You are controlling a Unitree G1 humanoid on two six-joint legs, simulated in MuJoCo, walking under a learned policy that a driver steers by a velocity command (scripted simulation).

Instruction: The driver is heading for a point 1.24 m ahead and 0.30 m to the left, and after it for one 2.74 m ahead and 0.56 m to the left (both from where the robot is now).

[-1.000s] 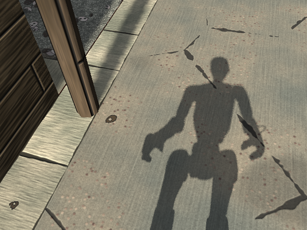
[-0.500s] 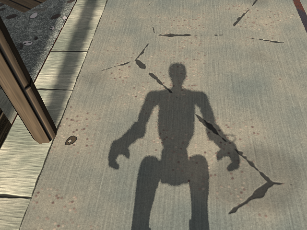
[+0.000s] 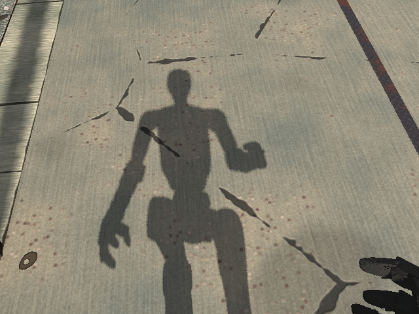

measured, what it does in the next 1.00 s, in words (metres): walks ahead, turning left: right foot, then left foot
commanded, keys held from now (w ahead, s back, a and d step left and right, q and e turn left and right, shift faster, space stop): w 0.04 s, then w+q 0.24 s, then q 0.42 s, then w+q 0.30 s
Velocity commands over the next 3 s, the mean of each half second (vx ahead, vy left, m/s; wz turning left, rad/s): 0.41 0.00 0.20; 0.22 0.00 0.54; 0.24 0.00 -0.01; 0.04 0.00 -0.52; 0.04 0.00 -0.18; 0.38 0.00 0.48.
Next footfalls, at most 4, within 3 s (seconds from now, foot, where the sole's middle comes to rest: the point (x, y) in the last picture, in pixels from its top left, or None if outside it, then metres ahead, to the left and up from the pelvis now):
0.42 right None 0.40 -0.13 -0.75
0.88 left None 0.31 0.11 -0.75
1.30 right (222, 242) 0.67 0.07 -0.75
1.74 left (156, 264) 0.58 0.27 -0.75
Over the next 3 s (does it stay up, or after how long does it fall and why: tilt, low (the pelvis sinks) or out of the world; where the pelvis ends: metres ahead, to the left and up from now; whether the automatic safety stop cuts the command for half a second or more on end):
stays up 0.69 0.22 0.03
